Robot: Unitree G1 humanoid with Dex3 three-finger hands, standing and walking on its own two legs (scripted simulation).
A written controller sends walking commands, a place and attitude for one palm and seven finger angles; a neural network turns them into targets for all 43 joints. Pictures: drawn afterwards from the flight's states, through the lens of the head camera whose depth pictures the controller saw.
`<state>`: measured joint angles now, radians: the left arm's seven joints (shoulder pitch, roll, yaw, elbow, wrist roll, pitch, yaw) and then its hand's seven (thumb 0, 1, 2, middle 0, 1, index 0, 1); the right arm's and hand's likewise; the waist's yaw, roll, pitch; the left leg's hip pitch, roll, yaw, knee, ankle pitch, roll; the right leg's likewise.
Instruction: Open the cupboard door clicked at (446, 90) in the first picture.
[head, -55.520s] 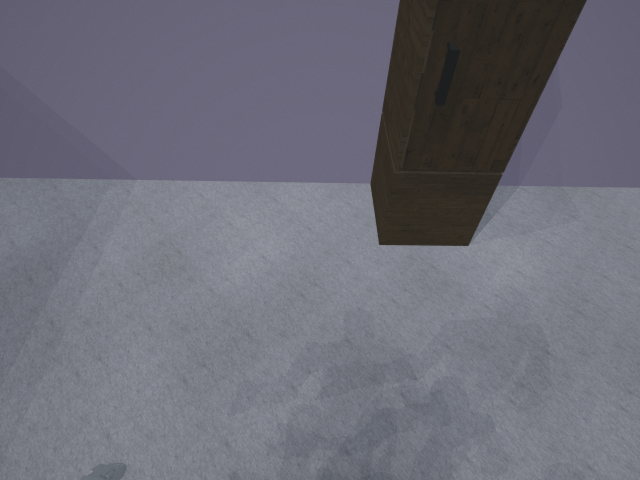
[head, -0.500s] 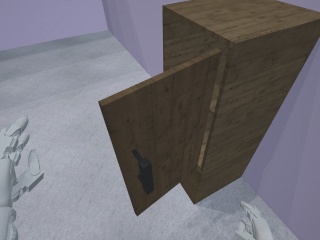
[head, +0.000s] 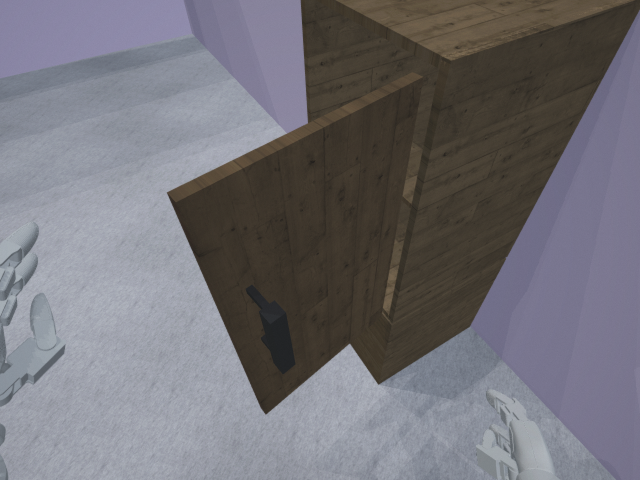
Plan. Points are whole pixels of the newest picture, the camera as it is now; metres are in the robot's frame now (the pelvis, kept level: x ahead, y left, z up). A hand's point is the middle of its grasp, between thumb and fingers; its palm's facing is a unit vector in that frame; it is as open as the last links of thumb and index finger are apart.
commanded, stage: step back with the hand held close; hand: left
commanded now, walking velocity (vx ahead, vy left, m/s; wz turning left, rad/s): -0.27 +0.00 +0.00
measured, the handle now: (269, 329) +0.31 +0.10 +0.00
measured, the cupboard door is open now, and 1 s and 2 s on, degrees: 100 100 100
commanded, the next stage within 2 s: stop stepping back and stand still in 0.90 s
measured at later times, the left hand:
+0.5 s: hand out of the picture +0.11 +0.30 +0.15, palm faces +0.41 -0.74 -0.53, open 7.4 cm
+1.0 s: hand out of the picture +0.03 +0.29 +0.16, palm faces +0.36 -0.82 -0.45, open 7.4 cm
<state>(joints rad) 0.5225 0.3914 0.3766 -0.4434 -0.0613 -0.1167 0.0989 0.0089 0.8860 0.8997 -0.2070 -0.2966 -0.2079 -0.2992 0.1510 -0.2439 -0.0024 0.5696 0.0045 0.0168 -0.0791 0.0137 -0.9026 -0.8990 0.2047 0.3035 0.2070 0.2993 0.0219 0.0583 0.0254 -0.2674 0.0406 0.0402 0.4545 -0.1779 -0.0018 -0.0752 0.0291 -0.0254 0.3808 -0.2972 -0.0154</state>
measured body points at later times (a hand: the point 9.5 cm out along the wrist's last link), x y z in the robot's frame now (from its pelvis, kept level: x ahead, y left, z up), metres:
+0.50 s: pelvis -0.09 +0.03 -0.01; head -0.05 +0.04 +0.44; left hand +0.08 +0.34 +0.18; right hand +0.09 -0.20 -0.10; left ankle +0.04 +0.12 -0.74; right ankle -0.09 -0.09 -0.74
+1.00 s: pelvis -0.19 +0.04 -0.02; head -0.15 +0.06 +0.43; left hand +0.00 +0.33 +0.19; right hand +0.01 -0.18 -0.09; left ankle -0.01 +0.12 -0.74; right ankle -0.31 -0.06 -0.75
